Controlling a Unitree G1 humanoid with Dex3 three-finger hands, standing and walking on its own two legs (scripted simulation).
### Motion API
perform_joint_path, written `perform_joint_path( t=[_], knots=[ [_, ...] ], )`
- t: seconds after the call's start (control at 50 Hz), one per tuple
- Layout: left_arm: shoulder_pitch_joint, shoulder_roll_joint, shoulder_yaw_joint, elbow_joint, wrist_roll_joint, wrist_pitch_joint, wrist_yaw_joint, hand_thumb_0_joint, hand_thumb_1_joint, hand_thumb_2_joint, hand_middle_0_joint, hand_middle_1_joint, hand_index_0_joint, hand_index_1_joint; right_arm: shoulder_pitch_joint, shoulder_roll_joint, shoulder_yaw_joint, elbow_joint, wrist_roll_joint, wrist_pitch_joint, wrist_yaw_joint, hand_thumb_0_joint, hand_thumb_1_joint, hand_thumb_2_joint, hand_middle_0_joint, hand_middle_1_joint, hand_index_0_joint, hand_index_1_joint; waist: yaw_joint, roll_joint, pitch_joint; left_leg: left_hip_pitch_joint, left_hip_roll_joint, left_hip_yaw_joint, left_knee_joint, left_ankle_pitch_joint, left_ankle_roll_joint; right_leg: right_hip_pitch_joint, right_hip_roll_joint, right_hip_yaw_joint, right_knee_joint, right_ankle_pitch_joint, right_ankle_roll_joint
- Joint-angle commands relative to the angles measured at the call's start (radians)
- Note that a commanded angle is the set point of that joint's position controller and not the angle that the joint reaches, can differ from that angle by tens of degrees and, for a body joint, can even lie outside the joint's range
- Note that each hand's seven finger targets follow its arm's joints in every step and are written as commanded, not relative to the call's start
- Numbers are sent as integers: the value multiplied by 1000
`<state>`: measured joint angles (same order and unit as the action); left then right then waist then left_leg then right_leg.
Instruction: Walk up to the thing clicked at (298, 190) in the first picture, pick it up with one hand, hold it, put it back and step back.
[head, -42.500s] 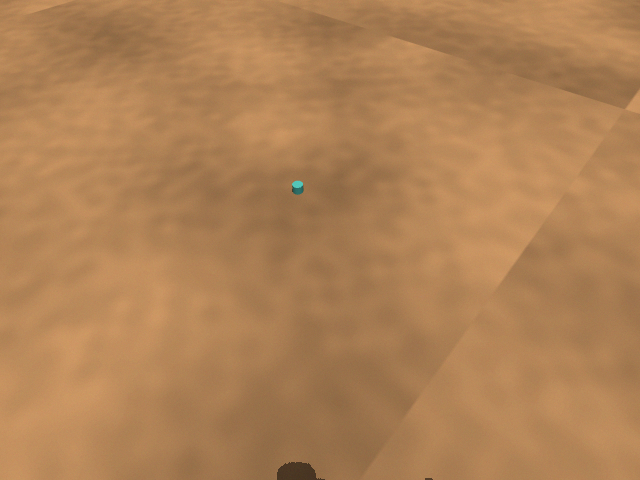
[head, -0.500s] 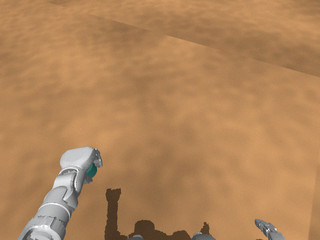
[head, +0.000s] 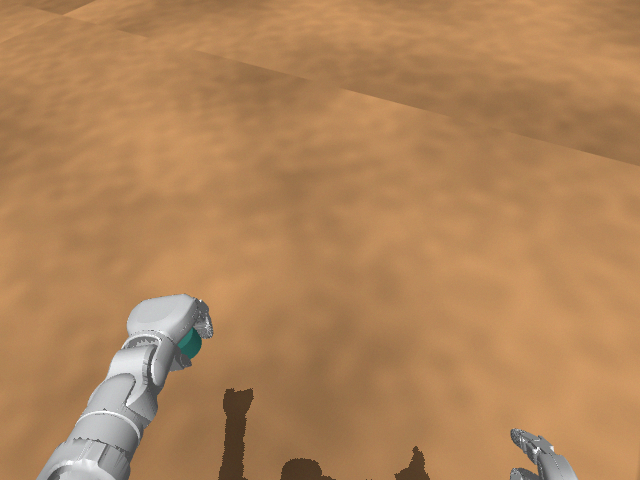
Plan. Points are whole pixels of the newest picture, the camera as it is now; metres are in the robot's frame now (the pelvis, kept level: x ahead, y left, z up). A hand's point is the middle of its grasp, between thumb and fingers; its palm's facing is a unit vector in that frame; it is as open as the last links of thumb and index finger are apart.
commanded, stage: hold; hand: left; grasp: from above
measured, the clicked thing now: (180, 340) +0.33 +0.23 -0.07
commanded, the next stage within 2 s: crouch in 1.28 s
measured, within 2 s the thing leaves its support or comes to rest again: neither
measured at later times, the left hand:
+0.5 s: hand (175, 354) +0.29 +0.21 -0.02, palm faces -0.42 -0.05 -0.91, open 6.6 cm
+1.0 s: hand (176, 354) +0.29 +0.21 -0.02, palm faces -0.43 -0.06 -0.90, open 6.6 cm
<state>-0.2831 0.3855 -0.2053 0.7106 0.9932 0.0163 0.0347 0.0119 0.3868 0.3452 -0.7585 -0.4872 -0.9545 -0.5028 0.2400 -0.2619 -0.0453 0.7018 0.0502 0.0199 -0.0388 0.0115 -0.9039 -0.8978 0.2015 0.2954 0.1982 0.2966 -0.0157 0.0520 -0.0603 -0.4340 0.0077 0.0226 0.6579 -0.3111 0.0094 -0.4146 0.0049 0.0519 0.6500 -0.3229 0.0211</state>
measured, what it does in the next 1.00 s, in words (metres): stands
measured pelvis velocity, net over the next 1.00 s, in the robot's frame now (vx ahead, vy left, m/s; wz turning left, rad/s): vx -0.01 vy -0.01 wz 0.00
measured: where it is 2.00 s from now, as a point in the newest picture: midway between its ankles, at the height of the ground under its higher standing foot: outside the picture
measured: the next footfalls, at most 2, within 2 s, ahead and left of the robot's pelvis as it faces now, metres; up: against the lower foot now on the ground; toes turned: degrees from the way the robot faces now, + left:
none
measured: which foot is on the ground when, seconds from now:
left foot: down 0.00-1.00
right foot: down 0.00-1.00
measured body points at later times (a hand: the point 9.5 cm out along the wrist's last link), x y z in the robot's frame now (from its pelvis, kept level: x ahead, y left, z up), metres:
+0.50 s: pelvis -0.01 -0.01 +0.01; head +0.00 -0.03 +0.46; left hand +0.31 +0.21 +0.03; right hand +0.13 -0.26 -0.11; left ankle +0.01 +0.11 -0.72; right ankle +0.00 -0.13 -0.72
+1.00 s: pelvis -0.01 -0.01 +0.01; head +0.00 -0.03 +0.46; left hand +0.31 +0.21 +0.03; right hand +0.14 -0.26 -0.10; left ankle +0.01 +0.11 -0.72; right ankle +0.00 -0.13 -0.72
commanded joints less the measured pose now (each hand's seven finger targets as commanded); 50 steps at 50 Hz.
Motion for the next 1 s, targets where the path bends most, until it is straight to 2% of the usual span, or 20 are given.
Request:
perform_joint_path(
  t=[0.0,0.06,0.08,0.14,0.16,0.22,0.24,0.32,0.36,0.46,0.48,0.5,0.54,0.62,0.64,0.66,0.76,0.82,0.88,0.98],
  knots=[
    [-305,210,90,-181,4,2,31,0,670,521,-989,-616,-1036,-570,-32,-136,-44,-127,7,-30,-13,0,-904,-901,199,300,199,300,-3,-45,-240,176,-23,-2,-88,277,5,76,39,-22,-105,265,-27],
    [-317,210,88,-194,-1,1,20,0,654,508,-964,-633,-1017,-580,-48,-131,-39,-136,8,-26,-12,0,-905,-901,199,300,199,300,-3,-29,-218,172,-22,-5,-110,230,2,76,39,-23,-121,219,-30],
    [-313,204,87,-201,-5,1,16,0,660,511,-968,-635,-1021,-582,-50,-131,-38,-138,8,-27,-12,0,-905,-901,199,300,199,300,6,-37,-214,174,-21,-6,-118,216,2,87,38,-24,-127,201,-30],
    [-288,215,94,-206,-6,1,10,0,678,519,-984,-624,-1034,-573,-70,-131,-37,-150,13,-24,-14,0,-905,-901,199,300,199,300,13,-31,-206,180,-25,1,-129,213,4,91,35,-23,-140,198,-29],
    [-292,204,83,-218,-9,-1,6,0,662,516,-969,-634,-1021,-582,-69,-131,-36,-153,12,-24,-13,0,-906,-902,199,300,199,300,4,-38,-208,189,-22,-1,-131,210,5,95,36,-22,-141,195,-29],
    [-295,202,83,-226,-4,2,2,0,645,503,-960,-620,-1010,-569,-70,-129,-34,-151,13,-22,-16,0,-906,-902,199,300,199,300,7,-48,-213,199,-23,0,-135,228,7,100,35,-21,-148,217,-27],
    [-298,213,94,-242,-6,-1,3,0,643,508,-956,-623,-1007,-572,-74,-132,-36,-156,14,-21,-17,0,-906,-902,199,300,199,300,9,-53,-219,210,-25,2,-138,230,7,109,34,-19,-153,220,-25],
    [-312,211,88,-243,-10,0,0,0,644,485,-947,-637,-1005,-579,-88,-128,-30,-156,15,-22,-19,0,-908,-902,199,300,199,300,9,-47,-193,210,-21,0,-158,193,5,101,35,-22,-166,177,-28],
    [-291,217,101,-239,-7,-2,2,0,632,474,-938,-628,-995,-571,-94,-127,-30,-159,15,-21,-18,0,-908,-902,199,300,199,300,18,-51,-185,205,-26,4,-163,177,6,111,32,-19,-179,160,-27],
    [-313,209,81,-277,-13,1,-10,0,619,471,-915,-648,-977,-585,-102,-128,-27,-160,16,-21,-20,0,-908,-902,199,300,199,300,8,-46,-196,232,-21,2,-177,185,6,120,33,-18,-185,170,-28],
    [-294,221,100,-256,-12,3,-13,0,628,472,-928,-648,-989,-587,-112,-125,-27,-161,17,-21,-21,0,-909,-903,199,300,199,300,27,-49,-180,220,-24,3,-182,181,5,126,32,-21,-192,160,-28],
    [-292,215,93,-269,-11,0,-16,0,613,466,-914,-647,-976,-585,-111,-125,-26,-164,17,-21,-21,0,-909,-903,199,300,199,300,15,-52,-185,226,-27,6,-179,173,8,125,29,-16,-197,158,-25],
    [-288,207,83,-279,-18,1,-18,0,628,466,-924,-642,-985,-580,-119,-123,-21,-169,18,-22,-21,0,-907,-902,199,300,199,300,17,-46,-175,226,-25,6,-192,161,8,129,29,-17,-200,146,-27],
    [-255,208,91,-269,-17,1,-23,0,610,481,-922,-639,-977,-582,-134,-122,-22,-171,21,-19,-24,0,-909,-903,199,300,199,300,26,-52,-159,235,-22,4,-204,165,6,136,31,-23,-207,142,-29],
    [-300,206,82,-304,-18,-1,-25,0,608,482,-915,-647,-974,-587,-127,-122,-21,-173,20,-20,-24,0,-910,-903,199,300,199,300,15,-47,-178,247,-23,5,-202,172,7,132,30,-19,-208,152,-28],
    [-302,223,98,-279,-13,0,-24,0,600,487,-918,-641,-973,-585,-130,-122,-21,-169,21,-20,-25,0,-912,-904,199,300,199,300,19,-56,-171,244,-24,5,-202,172,8,136,30,-21,-212,150,-26],
    [-270,188,73,-265,-18,3,-28,0,621,480,-935,-629,-991,-573,-135,-119,-20,-167,22,-18,-26,0,-911,-904,199,300,199,300,18,-67,-169,257,-26,9,-204,201,10,147,28,-21,-216,183,-24],
    [-270,218,95,-281,-17,1,-30,0,602,488,-924,-628,-976,-576,-130,-119,-19,-165,22,-15,-27,0,-911,-904,199,300,199,300,18,-64,-177,259,-30,14,-200,214,14,156,22,-17,-222,202,-20],
    [-296,205,78,-278,-12,-1,-31,0,601,472,-918,-627,-974,-571,-127,-118,-18,-162,22,-12,-28,0,-910,-904,199,300,199,300,14,-55,-186,273,-25,11,-208,226,10,156,28,-21,-217,210,-25],
    [-280,213,95,-261,-9,-5,-20,0,600,492,-921,-629,-974,-576,-131,-119,-21,-166,24,-10,-28,0,-909,-904,199,300,199,300,24,-29,-172,268,-23,9,-224,212,4,156,31,-25,-220,187,-34]
  ],
)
